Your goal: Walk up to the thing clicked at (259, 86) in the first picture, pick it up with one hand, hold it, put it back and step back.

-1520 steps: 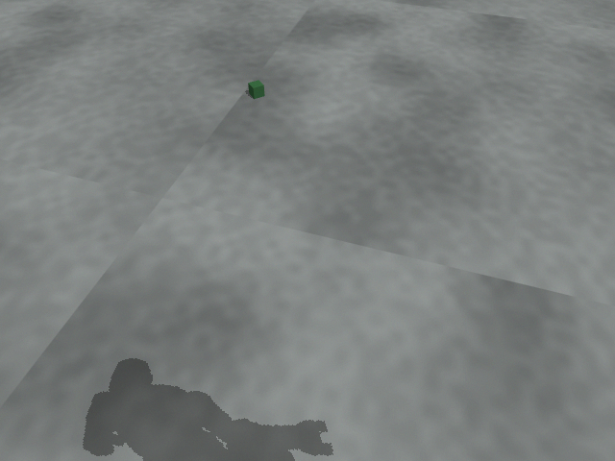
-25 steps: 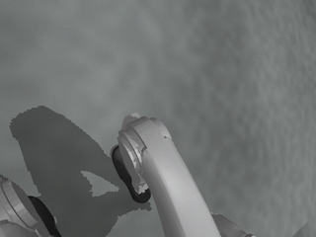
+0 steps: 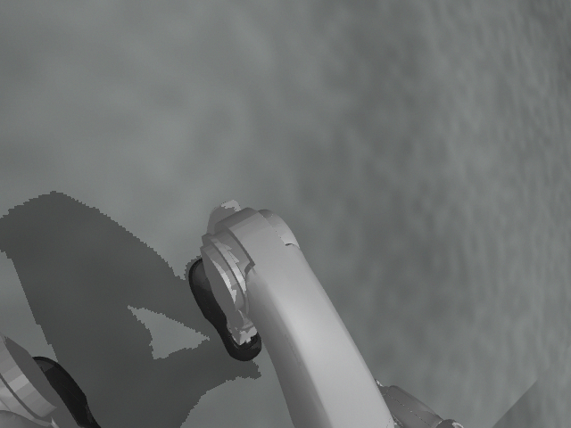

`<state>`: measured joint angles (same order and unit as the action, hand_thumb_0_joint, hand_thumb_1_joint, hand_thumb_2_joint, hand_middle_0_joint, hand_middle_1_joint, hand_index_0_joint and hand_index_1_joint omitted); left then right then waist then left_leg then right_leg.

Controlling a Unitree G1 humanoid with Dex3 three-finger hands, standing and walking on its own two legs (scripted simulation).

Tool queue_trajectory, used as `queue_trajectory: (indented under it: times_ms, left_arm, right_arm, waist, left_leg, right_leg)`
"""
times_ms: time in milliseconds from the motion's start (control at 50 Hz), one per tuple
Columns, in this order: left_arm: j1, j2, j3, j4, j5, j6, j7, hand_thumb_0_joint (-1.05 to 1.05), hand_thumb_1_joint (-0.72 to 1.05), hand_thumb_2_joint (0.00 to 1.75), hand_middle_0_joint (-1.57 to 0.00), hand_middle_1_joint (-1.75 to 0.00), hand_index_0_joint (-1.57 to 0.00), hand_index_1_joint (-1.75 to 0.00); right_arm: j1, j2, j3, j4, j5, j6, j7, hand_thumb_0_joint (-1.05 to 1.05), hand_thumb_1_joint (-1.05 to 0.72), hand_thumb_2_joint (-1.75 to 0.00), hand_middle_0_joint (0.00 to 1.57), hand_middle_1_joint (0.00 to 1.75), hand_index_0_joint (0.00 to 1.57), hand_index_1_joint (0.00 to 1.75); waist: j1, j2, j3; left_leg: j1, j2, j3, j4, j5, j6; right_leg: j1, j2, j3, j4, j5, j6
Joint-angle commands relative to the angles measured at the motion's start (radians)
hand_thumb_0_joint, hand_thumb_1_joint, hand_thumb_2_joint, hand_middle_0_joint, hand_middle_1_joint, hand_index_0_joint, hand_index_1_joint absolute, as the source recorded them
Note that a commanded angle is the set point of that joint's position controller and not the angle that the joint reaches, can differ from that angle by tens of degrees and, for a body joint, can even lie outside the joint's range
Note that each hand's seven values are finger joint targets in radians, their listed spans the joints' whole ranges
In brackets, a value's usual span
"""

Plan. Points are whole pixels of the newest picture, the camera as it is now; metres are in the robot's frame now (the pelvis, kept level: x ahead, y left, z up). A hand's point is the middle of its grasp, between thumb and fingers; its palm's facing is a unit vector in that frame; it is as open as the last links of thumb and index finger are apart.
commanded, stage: open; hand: left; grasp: from above
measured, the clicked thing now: out of the picture +0.47 +0.36 -0.29
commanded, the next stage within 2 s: withdraw in 0.76 s
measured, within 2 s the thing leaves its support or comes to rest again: neither
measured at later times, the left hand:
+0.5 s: hand out of the picture +0.47 +0.36 -0.24, palm faces -0.24 -0.35 -0.91, open 14.0 cm
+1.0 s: hand out of the picture +0.48 +0.36 -0.24, palm faces -0.23 -0.35 -0.91, open 14.0 cm
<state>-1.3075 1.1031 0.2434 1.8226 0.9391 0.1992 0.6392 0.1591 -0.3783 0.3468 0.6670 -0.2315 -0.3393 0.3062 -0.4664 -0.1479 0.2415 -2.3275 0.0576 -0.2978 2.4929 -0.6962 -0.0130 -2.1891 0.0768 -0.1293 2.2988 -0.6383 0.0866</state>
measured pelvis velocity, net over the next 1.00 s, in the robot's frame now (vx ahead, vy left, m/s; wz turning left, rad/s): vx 0.00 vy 0.00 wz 0.00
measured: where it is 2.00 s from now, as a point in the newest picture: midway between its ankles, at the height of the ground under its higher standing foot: (164, 375)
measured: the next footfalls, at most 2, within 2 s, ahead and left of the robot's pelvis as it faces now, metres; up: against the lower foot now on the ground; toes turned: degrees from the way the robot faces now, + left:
none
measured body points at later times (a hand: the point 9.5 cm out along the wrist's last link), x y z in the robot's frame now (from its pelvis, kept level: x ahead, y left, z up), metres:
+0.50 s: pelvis +0.00 +0.00 +0.01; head +0.30 +0.13 +0.31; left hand +0.48 +0.37 -0.19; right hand +0.00 -0.24 -0.03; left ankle +0.07 +0.13 -0.29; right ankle +0.13 -0.13 -0.29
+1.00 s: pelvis +0.00 +0.00 +0.01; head +0.31 +0.12 +0.31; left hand +0.49 +0.37 -0.19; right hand +0.00 -0.24 -0.03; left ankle +0.07 +0.13 -0.29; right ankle +0.13 -0.13 -0.29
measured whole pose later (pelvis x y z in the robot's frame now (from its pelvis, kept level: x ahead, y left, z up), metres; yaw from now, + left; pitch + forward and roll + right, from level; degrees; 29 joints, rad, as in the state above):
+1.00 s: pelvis +0.00 +0.00 +0.01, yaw +0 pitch +29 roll -16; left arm -1.29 1.12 0.21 1.76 0.92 0.20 0.60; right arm 0.17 -0.37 0.36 0.66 -0.23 -0.31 0.28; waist -0.47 -0.14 0.25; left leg -2.33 0.06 -0.30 2.47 -0.69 -0.01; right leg -2.18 0.07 -0.13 2.27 -0.64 0.09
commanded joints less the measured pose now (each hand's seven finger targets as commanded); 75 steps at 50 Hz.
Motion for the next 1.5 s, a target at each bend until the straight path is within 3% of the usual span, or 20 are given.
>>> queue_trajectory:
  times_ms: [0, 280, 440, 840, 860, 900, 980, 1020, 1040, 1080, 1100, 1180, 1220, 1300, 1340, 1360, 1400, 1420, 1440, 1480]
  left_arm:
    - [-0.268, 0.212, -0.043, -0.134, 0.014, 0.003, 0.033, 0.0, -0.29, 0.83, -0.34, -0.78, -0.33, -0.79]
    - [-0.235, 0.206, -0.074, -0.118, 0.004, -0.005, 0.006, 0.0, -0.56, 1.03, -0.11, -0.97, -0.09, -0.99]
    - [-0.233, 0.205, -0.071, -0.137, 0.003, 0.004, 0.016, 0.0, -0.56, 1.04, -0.11, -0.97, -0.08, -0.99]
    - [-0.263, 0.238, -0.057, -0.195, -0.009, -0.008, 0.011, 0.0, -0.54, 1.02, -0.11, -0.97, -0.09, -0.99]
    - [-0.214, 0.228, -0.054, -0.108, -0.006, 0.0, 0.013, 0.0, -0.47, 0.97, -0.07, -0.98, -0.08, -0.97]
    - [-0.226, 0.215, -0.063, -0.155, -0.007, -0.004, 0.0, 0.0, -0.46, 0.95, -0.09, -0.97, -0.1, -0.95]
    - [-0.232, 0.238, -0.051, -0.307, 0.026, -0.003, -0.022, 0.0, -0.45, 0.95, -0.11, -0.94, -0.12, -0.93]
    - [-0.214, 0.189, -0.074, -0.4, 0.032, 0.005, -0.054, 0.0, -0.45, 0.95, -0.11, -0.93, -0.11, -0.93]
    - [-0.177, 0.202, -0.052, -0.439, 0.041, 0.01, -0.068, 0.0, -0.47, 0.96, -0.1, -0.94, -0.1, -0.94]
    - [-0.203, 0.133, -0.085, -0.653, 0.035, 0.008, -0.119, 0.0, -0.48, 0.96, -0.1, -0.94, -0.1, -0.94]
    - [-0.048, 0.085, -0.103, -0.56, 0.048, 0.028, -0.148, 0.0, -0.51, 0.98, -0.09, -0.95, -0.08, -0.96]
    - [0.069, 0.014, -0.099, -0.668, 0.075, 0.028, -0.274, 0.0, -0.52, 1.0, -0.07, -0.96, -0.06, -0.97]
    - [0.04, -0.085, -0.164, -0.74, 0.086, 0.007, -0.346, 0.0, -0.52, 1.0, -0.07, -0.98, -0.06, -0.98]
    - [0.054, -0.056, -0.155, -0.763, 0.123, -0.068, -0.476, 0.0, -0.51, 1.01, -0.07, -0.98, -0.06, -0.98]
    - [0.026, -0.079, -0.185, -0.782, 0.131, -0.122, -0.539, 0.0, -0.48, 0.99, -0.09, -0.96, -0.09, -0.97]
    - [0.033, -0.037, -0.156, -0.77, 0.136, -0.152, -0.558, 0.0, -0.47, 0.99, -0.1, -0.95, -0.09, -0.96]
    - [0.03, -0.02, -0.16, -0.756, 0.155, -0.215, -0.6, 0.0, -0.47, 0.99, -0.09, -0.96, -0.09, -0.96]
    - [0.014, -0.063, -0.203, -0.767, 0.16, -0.249, -0.627, 0.0, -0.45, 0.97, -0.1, -0.95, -0.1, -0.95]
    - [0.024, 0.004, -0.165, -0.757, 0.171, -0.279, -0.638, 0.0, -0.43, 0.96, -0.12, -0.94, -0.11, -0.94]
    - [0.032, 0.016, -0.17, -0.73, 0.167, -0.343, -0.66, 0.0, -0.42, 0.96, -0.12, -0.94, -0.12, -0.94]
  right_arm:
    - [0.234, -0.349, -0.08, 0.036, 0.009, 0.002, -0.003, 0.0, -0.89, -0.9, 0.2, 0.3, 0.2, 0.3]
    - [0.234, -0.344, -0.064, 0.04, 0.01, 0.012, -0.02, 0.0, -0.89, -0.9, 0.2, 0.3, 0.2, 0.3]
    - [0.245, -0.341, -0.05, 0.039, 0.014, 0.024, -0.014, 0.0, -0.89, -0.9, 0.2, 0.3, 0.2, 0.3]
    - [0.23, -0.358, -0.069, 0.016, 0.01, 0.027, -0.022, 0.0, -0.88, -0.9, 0.2, 0.3, 0.2, 0.3]
    - [0.244, -0.336, -0.048, 0.041, 0.009, 0.03, -0.022, 0.0, -0.89, -0.9, 0.2, 0.3, 0.2, 0.3]
    - [0.251, -0.338, -0.06, 0.038, 0.008, 0.031, -0.023, 0.0, -0.89, -0.9, 0.2, 0.3, 0.2, 0.3]
    - [0.254, -0.334, -0.082, 0.047, 0.022, 0.039, -0.022, 0.0, -0.89, -0.9, 0.2, 0.3, 0.2, 0.3]
    - [0.231, -0.319, -0.111, 0.031, 0.031, 0.047, -0.02, 0.0, -0.89, -0.9, 0.2, 0.3, 0.2, 0.3]
    - [0.256, -0.312, -0.127, 0.063, 0.037, 0.056, -0.019, 0.0, -0.9, -0.9, 0.2, 0.3, 0.2, 0.3]
    - [0.197, -0.287, -0.153, -0.001, 0.062, 0.067, -0.013, 0.0, -0.9, -0.9, 0.2, 0.3, 0.2, 0.3]
    - [0.206, -0.283, -0.176, 0.01, 0.076, 0.082, -0.016, 0.0, -0.9, -0.9, 0.2, 0.3, 0.2, 0.3]
    - [0.256, -0.258, -0.25, 0.06, 0.108, 0.152, -0.013, 0.0, -0.9, -0.9, 0.2, 0.3, 0.2, 0.3]
    - [0.251, -0.235, -0.268, 0.031, 0.122, 0.183, -0.021, 0.0, -0.9, -0.9, 0.2, 0.3, 0.2, 0.3]
    - [0.243, -0.236, -0.311, -0.015, 0.13, 0.243, -0.059, 0.0, -0.89, -0.9, 0.2, 0.3, 0.2, 0.3]
    - [0.225, -0.218, -0.314, -0.038, 0.132, 0.268, -0.088, 0.0, -0.89, -0.9, 0.2, 0.3, 0.2, 0.3]
    - [0.23, -0.22, -0.321, -0.04, 0.131, 0.282, -0.105, 0.0, -0.89, -0.9, 0.2, 0.3, 0.2, 0.3]
    - [0.217, -0.215, -0.318, -0.054, 0.132, 0.302, -0.138, 0.0, -0.89, -0.9, 0.2, 0.3, 0.2, 0.3]
    - [0.197, -0.203, -0.309, -0.077, 0.132, 0.305, -0.155, 0.0, -0.88, -0.9, 0.2, 0.3, 0.2, 0.3]
    - [0.206, -0.203, -0.311, -0.061, 0.13, 0.311, -0.173, 0.0, -0.88, -0.9, 0.2, 0.3, 0.2, 0.3]
    - [0.186, -0.197, -0.298, -0.071, 0.127, 0.32, -0.202, 0.0, -0.88, -0.9, 0.2, 0.3, 0.2, 0.3]
  waist:
    - [-0.071, 0.628, -0.635]
    - [-0.078, 0.577, -0.626]
    - [-0.079, 0.617, -0.626]
    - [-0.076, 0.623, -0.635]
    - [-0.073, 0.596, -0.624]
    - [-0.078, 0.606, -0.637]
    - [-0.043, 0.699, -0.739]
    - [-0.008, 0.736, -0.787]
    - [0.015, 0.785, -0.854]
    - [0.068, 0.85, -0.963]
    - [0.1, 0.8, -0.94]
    - [0.155, 0.705, -0.943]
    - [0.131, 0.638, -0.922]
    - [0.144, 0.478, -0.835]
    - [0.135, 0.428, -0.81]
    - [0.137, 0.401, -0.805]
    - [0.134, 0.332, -0.777]
    - [0.126, 0.311, -0.765]
    - [0.14, 0.309, -0.768]
    - [0.149, 0.286, -0.732]
  left_leg:
    - [0.515, 0.042, 0.125, -0.256, 0.227, 0.007]
    - [0.498, 0.042, 0.113, -0.269, 0.199, 0.009]
    - [0.54, 0.051, 0.102, -0.27, 0.262, 0.002]
    - [0.513, 0.044, 0.119, -0.273, 0.224, 0.008]
    - [0.495, 0.047, 0.116, -0.272, 0.212, 0.008]
    - [0.517, 0.046, 0.118, -0.275, 0.222, 0.006]
    - [0.597, 0.048, 0.116, -0.285, 0.299, -0.006]
    - [0.623, 0.044, 0.125, -0.287, 0.312, -0.01]
    - [0.662, 0.044, 0.128, -0.294, 0.348, -0.017]
    - [0.706, 0.037, 0.137, -0.311, 0.379, -0.021]
    - [0.67, 0.028, 0.15, -0.315, 0.356, -0.014]
    - [0.567, 0.003, 0.188, -0.307, 0.342, 0.0]
    - [0.545, -0.005, 0.195, -0.331, 0.296, 0.011]
    - [0.484, -0.026, 0.199, -0.38, 0.164, 0.022]
    - [0.483, -0.032, 0.208, -0.382, 0.13, 0.025]
    - [0.461, -0.034, 0.211, -0.378, 0.121, 0.028]
    - [0.418, -0.04, 0.219, -0.363, 0.1, 0.036]
    - [0.402, -0.042, 0.224, -0.356, 0.096, 0.04]
    - [0.4, -0.04, 0.222, -0.359, 0.079, 0.043]
    - [0.382, -0.04, 0.223, -0.356, 0.035, 0.043]
  right_leg:
    - [0.36, 0.028, -0.161, -0.189, 0.255, -0.099]
    - [0.378, 0.035, -0.167, -0.204, 0.24, -0.096]
    - [0.36, 0.025, -0.164, -0.194, 0.288, -0.096]
    - [0.395, 0.025, -0.157, -0.21, 0.261, -0.098]
    - [0.391, 0.027, -0.162, -0.217, 0.252, -0.096]
    - [0.404, 0.026, -0.159, -0.213, 0.261, -0.096]
    - [0.4, 0.019, -0.155, -0.197, 0.311, -0.102]
    - [0.384, 0.023, -0.147, -0.189, 0.312, -0.109]
    - [0.396, 0.021, -0.146, -0.187, 0.329, -0.113]
    - [0.388, 0.015, -0.129, -0.178, 0.332, -0.121]
    - [0.389, 0.025, -0.122, -0.186, 0.326, -0.12]
    - [0.341, 0.02, -0.101, -0.18, 0.312, -0.125]
    - [0.364, 0.019, -0.086, -0.217, 0.284, -0.124]
    - [0.342, 0.005, -0.062, -0.277, 0.132, -0.135]
    - [0.33, 0.001, -0.049, -0.304, 0.088, -0.135]
    - [0.343, 0.0, -0.041, -0.303, 0.074, -0.134]
    - [0.345, -0.004, -0.031, -0.323, 0.044, -0.132]
    - [0.346, -0.007, -0.027, -0.334, 0.044, -0.128]
    - [0.351, -0.008, -0.021, -0.33, 0.023, -0.125]
    - [0.331, -0.011, -0.01, -0.341, -0.04, -0.127]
